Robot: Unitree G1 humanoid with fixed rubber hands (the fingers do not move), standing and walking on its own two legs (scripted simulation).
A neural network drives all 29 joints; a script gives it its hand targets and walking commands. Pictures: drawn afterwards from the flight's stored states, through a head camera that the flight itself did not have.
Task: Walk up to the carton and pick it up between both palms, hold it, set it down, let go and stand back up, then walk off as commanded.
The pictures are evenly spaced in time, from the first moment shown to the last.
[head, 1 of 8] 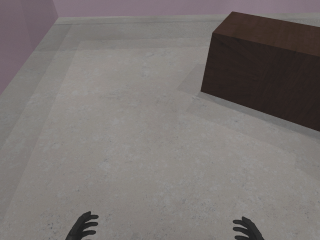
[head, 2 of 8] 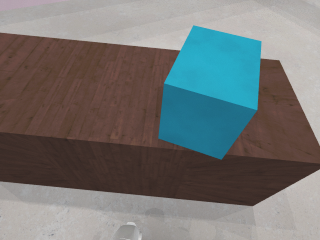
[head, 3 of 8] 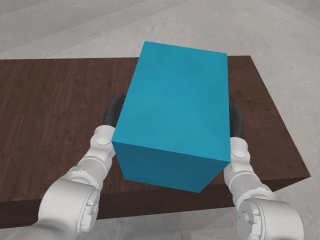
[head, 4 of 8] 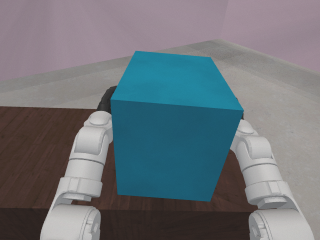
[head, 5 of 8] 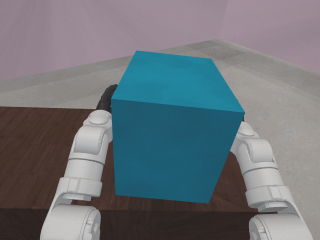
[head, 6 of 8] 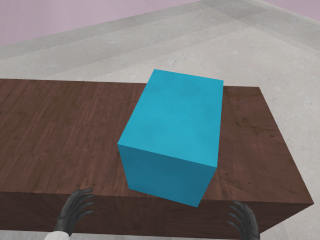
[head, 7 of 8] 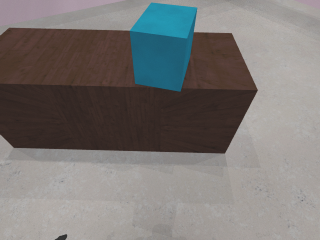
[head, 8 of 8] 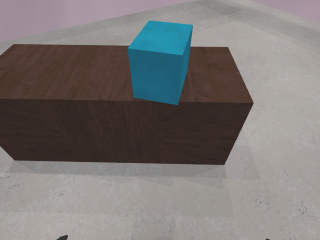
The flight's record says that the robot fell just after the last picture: no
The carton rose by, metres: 0.21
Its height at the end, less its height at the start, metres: +0.00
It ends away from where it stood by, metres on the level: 0.01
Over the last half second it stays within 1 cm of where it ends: yes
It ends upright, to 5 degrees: yes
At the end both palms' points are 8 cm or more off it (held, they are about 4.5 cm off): yes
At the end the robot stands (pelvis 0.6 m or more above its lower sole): yes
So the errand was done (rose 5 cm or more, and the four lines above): yes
